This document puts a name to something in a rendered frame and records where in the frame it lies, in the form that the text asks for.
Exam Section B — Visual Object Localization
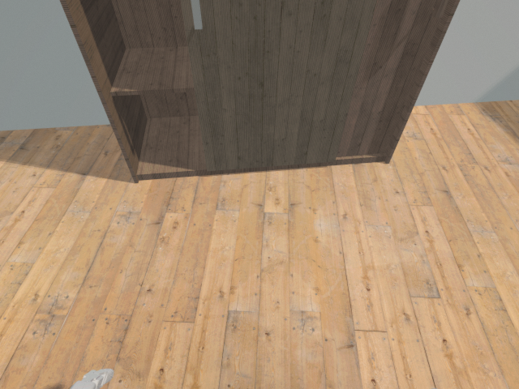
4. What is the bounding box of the wardrobe door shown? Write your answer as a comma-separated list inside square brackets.
[181, 0, 377, 171]
[337, 0, 441, 156]

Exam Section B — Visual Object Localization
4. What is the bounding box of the robot left hand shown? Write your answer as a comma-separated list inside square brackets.
[70, 369, 114, 389]

